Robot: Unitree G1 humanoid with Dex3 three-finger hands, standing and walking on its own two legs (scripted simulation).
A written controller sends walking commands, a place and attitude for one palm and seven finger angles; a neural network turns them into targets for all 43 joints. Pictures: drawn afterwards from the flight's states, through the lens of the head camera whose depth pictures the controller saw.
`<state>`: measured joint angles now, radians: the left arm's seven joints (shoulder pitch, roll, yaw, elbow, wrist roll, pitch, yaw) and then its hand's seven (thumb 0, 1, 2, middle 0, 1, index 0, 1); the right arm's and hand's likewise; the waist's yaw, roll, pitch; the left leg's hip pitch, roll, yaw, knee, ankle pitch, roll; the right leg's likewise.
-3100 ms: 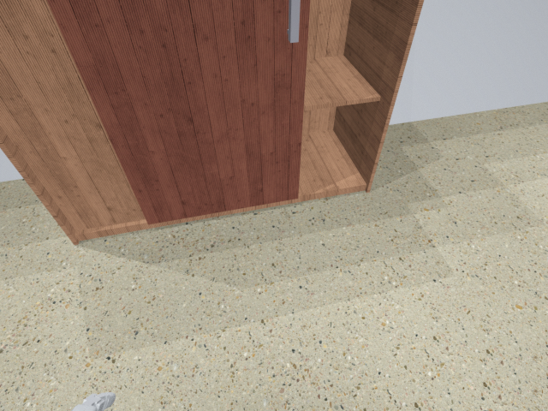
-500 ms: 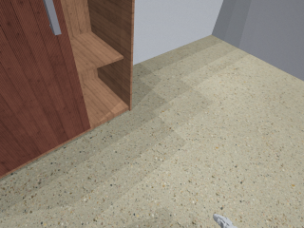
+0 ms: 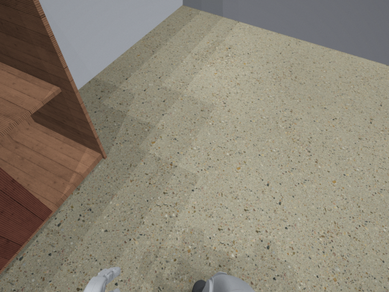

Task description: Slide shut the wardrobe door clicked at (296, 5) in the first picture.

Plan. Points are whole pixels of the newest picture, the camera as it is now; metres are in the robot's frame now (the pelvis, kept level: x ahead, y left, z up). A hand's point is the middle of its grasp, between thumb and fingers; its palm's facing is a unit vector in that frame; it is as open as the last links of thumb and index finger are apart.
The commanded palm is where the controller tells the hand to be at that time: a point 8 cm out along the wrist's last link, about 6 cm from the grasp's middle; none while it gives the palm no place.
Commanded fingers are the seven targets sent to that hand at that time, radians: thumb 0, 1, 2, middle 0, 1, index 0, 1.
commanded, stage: walk to a spot facing it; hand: left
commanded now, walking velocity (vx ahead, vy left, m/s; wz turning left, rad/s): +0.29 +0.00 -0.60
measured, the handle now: out of the picture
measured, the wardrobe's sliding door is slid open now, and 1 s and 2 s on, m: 0.38 0.38 0.38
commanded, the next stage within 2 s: none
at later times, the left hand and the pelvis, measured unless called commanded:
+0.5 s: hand (91, 237) +0.26 +0.26 -0.17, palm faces -0.15 -0.96 -0.24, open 7.4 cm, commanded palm none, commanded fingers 0.00 0.90 0.90 -0.20 -0.30 -0.20 -0.30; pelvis +0.23 +0.05 +0.00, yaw -18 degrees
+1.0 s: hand (164, 148) +0.52 +0.10 -0.13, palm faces -0.59 -0.76 -0.29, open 7.4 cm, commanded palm none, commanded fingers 0.00 0.90 0.90 -0.20 -0.30 -0.20 -0.30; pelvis +0.29 +0.01 +0.00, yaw -37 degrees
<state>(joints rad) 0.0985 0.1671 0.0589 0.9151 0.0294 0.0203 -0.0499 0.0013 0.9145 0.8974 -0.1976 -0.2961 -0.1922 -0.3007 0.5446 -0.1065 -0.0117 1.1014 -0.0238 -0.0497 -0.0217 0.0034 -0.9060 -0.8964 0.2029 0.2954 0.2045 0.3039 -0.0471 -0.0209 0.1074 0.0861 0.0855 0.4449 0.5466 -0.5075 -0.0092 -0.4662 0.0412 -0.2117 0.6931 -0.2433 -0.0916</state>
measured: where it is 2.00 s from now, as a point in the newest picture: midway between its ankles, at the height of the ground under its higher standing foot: (177, 260)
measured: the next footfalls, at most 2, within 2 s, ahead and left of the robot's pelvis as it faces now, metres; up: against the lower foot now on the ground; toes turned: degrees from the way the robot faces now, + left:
right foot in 0.02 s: +0.12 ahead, -0.05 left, +0.00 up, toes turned -9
left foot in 0.48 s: +0.37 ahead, +0.14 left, +0.00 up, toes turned -10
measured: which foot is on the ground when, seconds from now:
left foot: down 0.00-0.00, up 0.02-0.46, down 0.48-0.94, up 0.96-1.00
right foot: up 0.00-0.00, down 0.02-0.48, up 0.50-0.92, down 0.94-1.00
